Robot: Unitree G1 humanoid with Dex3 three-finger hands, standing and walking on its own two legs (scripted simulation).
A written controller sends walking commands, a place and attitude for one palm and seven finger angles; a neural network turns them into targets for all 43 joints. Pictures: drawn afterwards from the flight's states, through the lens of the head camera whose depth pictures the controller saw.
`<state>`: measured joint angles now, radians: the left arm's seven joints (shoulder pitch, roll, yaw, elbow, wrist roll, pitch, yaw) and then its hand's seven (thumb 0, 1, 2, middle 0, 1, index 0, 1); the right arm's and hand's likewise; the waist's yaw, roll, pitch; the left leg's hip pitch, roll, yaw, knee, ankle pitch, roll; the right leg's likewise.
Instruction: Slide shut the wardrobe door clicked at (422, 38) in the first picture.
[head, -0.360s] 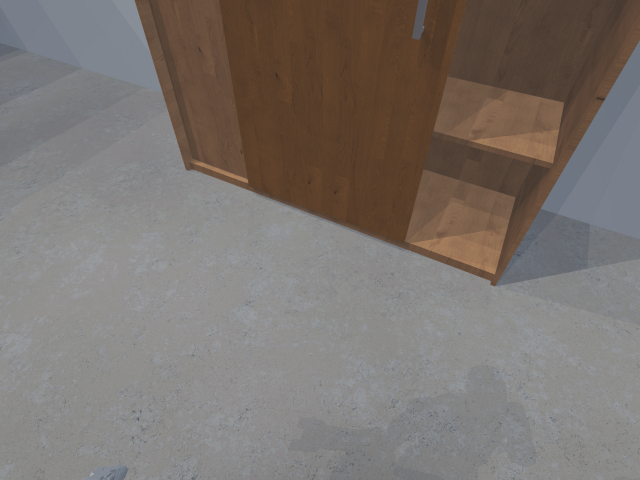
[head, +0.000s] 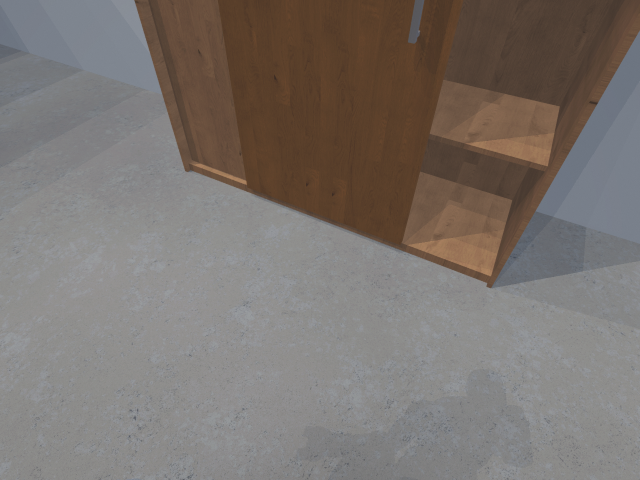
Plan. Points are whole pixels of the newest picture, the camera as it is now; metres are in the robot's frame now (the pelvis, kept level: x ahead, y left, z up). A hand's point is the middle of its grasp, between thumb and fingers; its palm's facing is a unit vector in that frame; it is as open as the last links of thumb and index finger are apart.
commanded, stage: stand and wait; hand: left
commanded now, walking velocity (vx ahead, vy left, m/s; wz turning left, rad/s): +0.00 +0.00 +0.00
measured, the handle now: out of the picture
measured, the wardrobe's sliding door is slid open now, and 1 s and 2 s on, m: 0.37 0.37 0.37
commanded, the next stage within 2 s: look at it before walking up in 0.46 s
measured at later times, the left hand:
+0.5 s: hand out of the picture +0.07 +0.24 -0.15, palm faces -0.04 -0.94 -0.35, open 7.4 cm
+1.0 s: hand out of the picture +0.08 +0.24 -0.15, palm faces -0.04 -0.94 -0.34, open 7.4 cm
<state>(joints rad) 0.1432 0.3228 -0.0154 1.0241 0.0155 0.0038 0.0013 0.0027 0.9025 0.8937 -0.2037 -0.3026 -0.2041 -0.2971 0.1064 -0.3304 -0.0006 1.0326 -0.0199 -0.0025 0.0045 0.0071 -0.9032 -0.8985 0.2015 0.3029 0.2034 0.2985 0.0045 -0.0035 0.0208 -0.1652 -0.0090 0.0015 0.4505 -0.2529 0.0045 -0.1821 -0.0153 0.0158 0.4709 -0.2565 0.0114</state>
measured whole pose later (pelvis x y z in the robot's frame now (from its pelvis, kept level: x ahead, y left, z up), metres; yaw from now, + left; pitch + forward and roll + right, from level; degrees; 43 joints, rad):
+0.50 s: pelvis -0.01 -0.01 +0.00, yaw +0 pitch -2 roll +0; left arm 0.14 0.34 -0.01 1.08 0.01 0.00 0.00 0.00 0.90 0.89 -0.20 -0.30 -0.20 -0.30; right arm 0.14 -0.35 0.00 1.10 -0.02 0.00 0.00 0.01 -0.90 -0.90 0.20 0.30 0.20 0.30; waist 0.00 0.00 0.03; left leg -0.15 0.01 0.00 0.40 -0.22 -0.01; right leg -0.17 0.00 0.02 0.42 -0.22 0.00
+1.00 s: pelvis +0.00 -0.01 +0.00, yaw -1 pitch -2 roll +0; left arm 0.14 0.34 -0.01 1.08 0.01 -0.01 0.00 0.00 0.90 0.89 -0.20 -0.30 -0.20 -0.30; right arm 0.12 -0.34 0.00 1.11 -0.01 -0.01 0.00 0.01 -0.90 -0.90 0.20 0.30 0.20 0.30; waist 0.00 0.00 0.03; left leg -0.13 0.01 0.01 0.38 -0.21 -0.01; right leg -0.15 0.01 0.02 0.40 -0.21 0.00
